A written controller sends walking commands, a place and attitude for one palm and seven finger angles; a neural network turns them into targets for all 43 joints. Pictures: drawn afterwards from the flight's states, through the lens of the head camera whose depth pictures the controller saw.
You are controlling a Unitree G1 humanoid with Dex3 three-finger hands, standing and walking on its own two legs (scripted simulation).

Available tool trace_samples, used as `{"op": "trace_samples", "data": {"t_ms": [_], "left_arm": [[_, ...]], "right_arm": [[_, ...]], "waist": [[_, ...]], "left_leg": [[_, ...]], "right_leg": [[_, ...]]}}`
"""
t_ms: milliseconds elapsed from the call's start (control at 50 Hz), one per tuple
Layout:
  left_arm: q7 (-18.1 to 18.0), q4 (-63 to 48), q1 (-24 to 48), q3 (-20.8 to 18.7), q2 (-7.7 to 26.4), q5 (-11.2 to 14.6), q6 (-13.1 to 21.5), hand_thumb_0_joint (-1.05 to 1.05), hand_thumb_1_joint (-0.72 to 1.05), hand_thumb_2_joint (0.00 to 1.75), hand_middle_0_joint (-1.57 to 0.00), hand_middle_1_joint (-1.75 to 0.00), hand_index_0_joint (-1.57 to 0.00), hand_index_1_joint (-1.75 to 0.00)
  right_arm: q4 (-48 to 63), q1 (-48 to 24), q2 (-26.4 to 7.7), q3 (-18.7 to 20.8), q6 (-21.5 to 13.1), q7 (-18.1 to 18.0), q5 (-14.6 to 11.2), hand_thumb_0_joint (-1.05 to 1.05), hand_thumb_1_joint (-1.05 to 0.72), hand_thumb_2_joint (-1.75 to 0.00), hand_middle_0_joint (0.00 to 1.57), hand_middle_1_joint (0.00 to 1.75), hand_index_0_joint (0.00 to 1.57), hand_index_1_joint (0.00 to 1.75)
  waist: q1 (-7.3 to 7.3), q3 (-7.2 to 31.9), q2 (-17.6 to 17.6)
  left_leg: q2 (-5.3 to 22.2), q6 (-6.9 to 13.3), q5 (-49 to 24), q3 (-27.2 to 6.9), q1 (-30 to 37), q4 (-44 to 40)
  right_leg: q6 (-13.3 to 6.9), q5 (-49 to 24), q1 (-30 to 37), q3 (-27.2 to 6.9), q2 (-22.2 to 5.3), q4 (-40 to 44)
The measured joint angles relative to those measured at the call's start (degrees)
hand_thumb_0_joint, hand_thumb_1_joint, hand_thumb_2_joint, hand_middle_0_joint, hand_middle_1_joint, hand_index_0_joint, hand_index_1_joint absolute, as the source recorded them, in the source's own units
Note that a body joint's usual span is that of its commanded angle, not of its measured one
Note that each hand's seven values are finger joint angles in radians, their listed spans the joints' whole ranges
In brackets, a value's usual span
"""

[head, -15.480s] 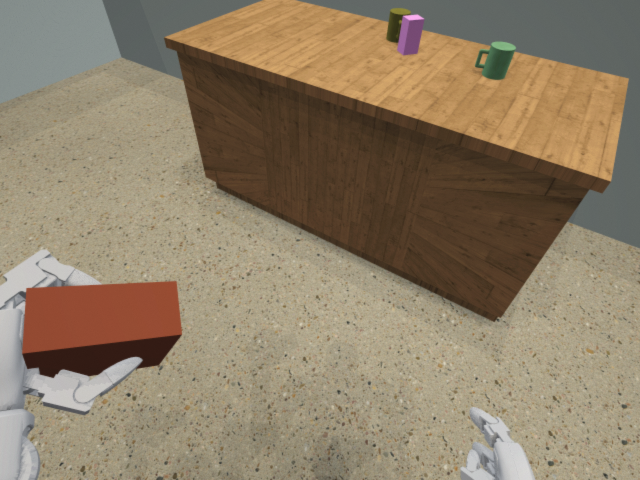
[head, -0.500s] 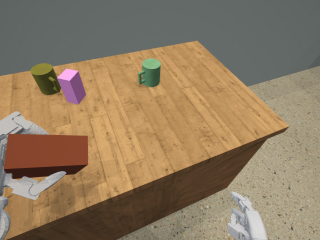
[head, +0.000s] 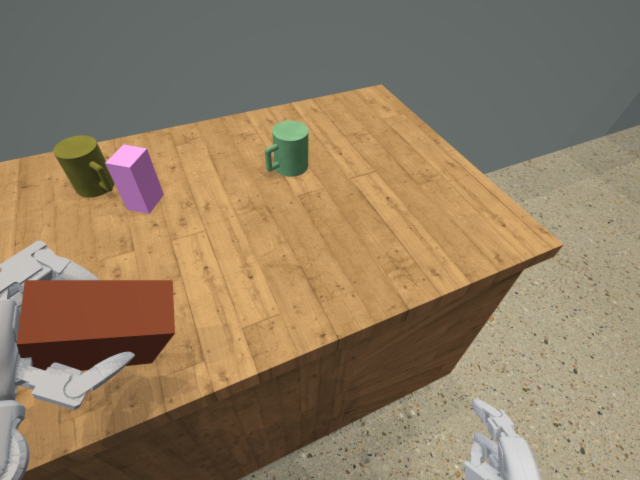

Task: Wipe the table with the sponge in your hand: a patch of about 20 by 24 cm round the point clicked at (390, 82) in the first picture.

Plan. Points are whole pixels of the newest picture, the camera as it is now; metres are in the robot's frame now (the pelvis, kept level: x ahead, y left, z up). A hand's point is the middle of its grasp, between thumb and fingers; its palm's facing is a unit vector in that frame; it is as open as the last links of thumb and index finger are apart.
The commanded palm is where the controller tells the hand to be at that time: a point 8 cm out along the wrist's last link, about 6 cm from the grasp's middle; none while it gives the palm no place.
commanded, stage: look again from close up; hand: left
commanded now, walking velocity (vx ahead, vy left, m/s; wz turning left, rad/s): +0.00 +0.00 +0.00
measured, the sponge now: (120, 327) +0.23 +0.22 +0.13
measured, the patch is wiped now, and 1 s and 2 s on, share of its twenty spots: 0.00 0.00 0.00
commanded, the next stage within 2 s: shuffle to correct the standing spot in 0.32 s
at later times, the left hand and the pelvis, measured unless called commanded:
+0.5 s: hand (70, 320) +0.22 +0.26 +0.15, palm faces +0.39 -0.84 -0.39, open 9.7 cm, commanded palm +0.17 +0.29 +0.17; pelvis +0.01 +0.01 +0.00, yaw +0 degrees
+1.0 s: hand (132, 324) +0.22 +0.20 +0.15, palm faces +0.35 -0.85 -0.39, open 9.7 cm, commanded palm +0.17 +0.23 +0.17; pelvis +0.01 -0.05 +0.00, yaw +0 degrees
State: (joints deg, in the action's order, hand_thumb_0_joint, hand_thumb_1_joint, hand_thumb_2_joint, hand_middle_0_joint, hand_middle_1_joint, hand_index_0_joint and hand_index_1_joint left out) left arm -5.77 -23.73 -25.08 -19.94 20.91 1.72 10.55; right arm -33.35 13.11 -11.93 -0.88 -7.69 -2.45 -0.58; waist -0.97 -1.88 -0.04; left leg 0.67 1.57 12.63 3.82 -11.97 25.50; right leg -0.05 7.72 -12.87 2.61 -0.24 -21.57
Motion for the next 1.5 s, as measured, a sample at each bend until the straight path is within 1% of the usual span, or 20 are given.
{"op": "trace_samples", "data": {"t_ms": [100,180,360,520,620,700,820,980,1100,1140,1220,1280,1400,1440,1460,1480,1500], "left_arm": [[0.08,0.19,0.02,1.21,-1.03,-0.32,-0.75,0.00,-0.47,1.02,-0.81,-1.33,-0.79,-1.33],[0.05,-1.21,0.25,1.66,-0.91,-0.52,-0.76,0.00,-0.47,1.02,-0.81,-1.33,-0.79,-1.33],[-0.01,-2.30,0.40,0.05,0.44,-0.27,0.43,0.00,-0.47,1.02,-0.81,-1.33,-0.79,-1.33],[0.30,-0.71,0.78,0.83,-0.81,-0.31,-0.60,0.00,-0.47,1.02,-0.81,-1.33,-0.79,-1.33],[0.64,-1.37,1.74,0.68,-0.33,-0.05,-0.93,-0.01,-0.47,1.02,-0.81,-1.33,-0.79,-1.33],[0.86,-2.53,2.10,-0.02,0.37,0.40,-0.81,-0.01,-0.47,1.02,-0.81,-1.33,-0.79,-1.33],[1.29,-3.90,0.71,-0.52,0.88,1.20,-0.81,0.00,-0.47,1.02,-0.81,-1.33,-0.79,-1.33],[1.43,-3.10,-1.26,-0.24,0.63,2.27,-2.61,0.00,-0.47,1.02,-0.81,-1.33,-0.79,-1.33],[0.80,-4.26,-1.36,0.46,0.04,2.76,-4.22,0.00,-0.47,1.02,-0.81,-1.33,-0.79,-1.33],[0.65,-4.88,-1.33,0.49,0.18,2.93,-4.40,0.00,-0.47,1.02,-0.81,-1.33,-0.79,-1.33],[0.58,-5.46,-1.30,0.03,1.03,3.11,-4.37,0.00,-0.47,1.02,-0.81,-1.33,-0.79,-1.33],[0.67,-5.41,-1.56,-0.64,1.79,3.21,-4.45,0.00,-0.46,1.02,-0.81,-1.33,-0.79,-1.33],[0.64,-4.55,-2.38,-0.63,1.71,2.93,-4.42,0.00,-0.46,1.02,-0.81,-1.33,-0.79,-1.33],[0.60,-4.39,-2.88,-0.31,1.46,2.78,-4.35,0.00,-0.46,1.02,-0.81,-1.33,-0.79,-1.33],[2.09,-3.57,-0.27,-0.69,3.17,0.83,-4.42,0.00,-0.47,1.02,-0.81,-1.33,-0.79,-1.33],[3.43,-1.01,3.73,-1.58,5.60,-0.24,-2.86,0.00,-0.47,1.02,-0.81,-1.33,-0.79,-1.33],[3.68,1.44,6.90,-2.95,7.24,-0.31,-1.39,0.00,-0.47,1.02,-0.81,-1.33,-0.79,-1.33]], "right_arm": [[-0.37,0.10,0.01,-0.01,-0.16,-0.08,0.01,0.02,-0.90,-0.89,0.20,0.30,0.20,0.30],[-0.26,-0.30,0.28,-0.08,-0.48,-0.08,0.09,0.02,-0.90,-0.89,0.20,0.30,0.20,0.30],[0.47,-1.18,1.02,-0.37,-0.48,0.16,0.14,0.02,-0.90,-0.89,0.20,0.30,0.20,0.30],[0.40,-1.16,1.32,-0.54,0.17,0.24,0.17,0.02,-0.90,-0.89,0.20,0.30,0.20,0.30],[0.68,-1.29,2.10,-0.61,0.64,0.49,0.21,0.02,-0.90,-0.89,0.20,0.30,0.20,0.30],[1.18,-1.49,2.54,-0.54,0.95,0.97,0.15,0.02,-0.90,-0.89,0.20,0.30,0.20,0.30],[1.98,-1.54,2.24,-0.04,1.60,1.53,-0.12,0.02,-0.90,-0.89,0.20,0.30,0.20,0.30],[1.89,-1.16,0.88,0.64,2.76,0.91,-0.64,0.02,-0.90,-0.89,0.20,0.30,0.20,0.30],[1.14,-0.36,-0.05,1.13,3.17,0.34,-0.86,0.02,-0.91,-0.89,0.20,0.30,0.20,0.30],[0.84,-0.17,-0.13,1.15,3.25,0.21,-0.92,0.02,-0.91,-0.89,0.20,0.30,0.20,0.30],[0.66,-0.06,0.02,1.03,3.50,0.05,-0.79,0.02,-0.91,-0.89,0.20,0.30,0.20,0.30],[0.81,-0.30,0.27,0.89,3.71,0.06,-0.82,0.02,-0.91,-0.89,0.20,0.30,0.20,0.30],[0.93,-1.08,0.26,0.64,3.74,0.44,-0.94,0.02,-0.91,-0.89,0.20,0.30,0.20,0.30],[0.81,-1.42,0.15,0.54,3.69,0.48,-0.94,0.02,-0.91,-0.89,0.20,0.30,0.20,0.30],[0.68,-0.82,0.44,1.28,2.40,0.25,-0.43,0.02,-0.91,-0.89,0.20,0.30,0.20,0.30],[0.25,-0.29,0.75,1.77,1.25,-0.02,0.19,0.02,-0.91,-0.89,0.20,0.30,0.20,0.30],[0.08,-0.26,0.83,1.73,0.93,0.02,0.41,0.02,-0.91,-0.89,0.20,0.30,0.20,0.30]], "waist": [[-0.24,-0.37,0.48],[-0.33,-0.98,1.02],[-0.43,-0.75,0.87],[-0.90,-0.68,1.05],[-0.98,-1.29,2.01],[-0.60,-1.59,2.28],[0.03,-1.18,1.53],[0.21,-0.14,0.47],[0.33,0.51,0.13],[0.52,0.62,0.29],[1.02,0.74,0.59],[1.39,0.65,0.56],[1.81,0.20,-0.12],[1.73,0.04,-0.29],[0.39,-0.61,-0.17],[-1.02,-1.06,0.34],[-1.83,-1.53,0.82]], "left_leg": [[-0.25,0.19,0.10,0.00,0.23,-0.01],[-0.48,0.32,0.20,-0.07,0.39,0.10],[-0.91,0.56,0.30,-0.03,0.66,-0.26],[-1.16,0.49,0.26,-0.07,1.22,-0.86],[-0.83,-0.07,0.20,-0.30,1.44,-0.98],[-0.04,-0.77,0.44,-0.72,1.20,-0.44],[1.59,-1.98,1.17,-1.35,0.40,1.02],[3.71,-3.53,2.19,-2.06,-1.16,3.17],[4.81,-2.91,3.70,-2.82,-2.69,5.42],[4.97,-3.05,3.88,-2.96,-2.74,5.62],[5.08,-4.26,3.83,-2.98,-2.29,5.18],[5.15,-4.68,3.99,-2.87,-1.94,5.04],[4.88,-4.47,4.12,-2.94,-1.22,4.78],[4.57,-4.26,3.91,-2.90,-0.82,4.33],[4.74,-4.07,3.71,-2.33,-0.94,4.72],[4.52,-3.18,2.97,-2.01,-1.40,4.92],[4.31,-2.48,2.57,-1.96,-1.82,5.01]], "right_leg": [[0.20,0.25,0.15,-0.02,-0.25,-0.25],[0.31,0.47,0.26,0.04,-0.48,-0.56],[0.62,0.81,0.34,-0.03,-0.90,-0.68],[0.66,1.26,0.52,-0.03,-1.13,-0.95],[0.18,1.64,0.50,0.20,-0.82,-1.45],[-0.50,1.78,0.53,0.64,-0.07,-1.53],[-1.73,1.93,0.35,1.29,1.51,-1.63],[-3.63,2.62,-0.84,1.99,3.55,-2.88],[-4.76,3.42,-1.75,2.65,4.69,-3.88],[-4.94,3.74,-1.83,2.76,4.84,-4.17],[-4.96,4.32,-1.78,2.77,4.90,-4.59],[-4.96,4.63,-1.62,2.66,4.95,-4.79],[-4.58,4.73,-0.71,2.69,4.70,-4.29],[-4.30,4.56,-0.30,2.66,4.41,-3.91],[-3.84,4.28,0.04,2.66,4.39,-3.47],[-3.69,3.90,-0.15,2.70,4.22,-3.24],[-3.77,3.47,-0.44,2.68,4.06,-3.04]]}}
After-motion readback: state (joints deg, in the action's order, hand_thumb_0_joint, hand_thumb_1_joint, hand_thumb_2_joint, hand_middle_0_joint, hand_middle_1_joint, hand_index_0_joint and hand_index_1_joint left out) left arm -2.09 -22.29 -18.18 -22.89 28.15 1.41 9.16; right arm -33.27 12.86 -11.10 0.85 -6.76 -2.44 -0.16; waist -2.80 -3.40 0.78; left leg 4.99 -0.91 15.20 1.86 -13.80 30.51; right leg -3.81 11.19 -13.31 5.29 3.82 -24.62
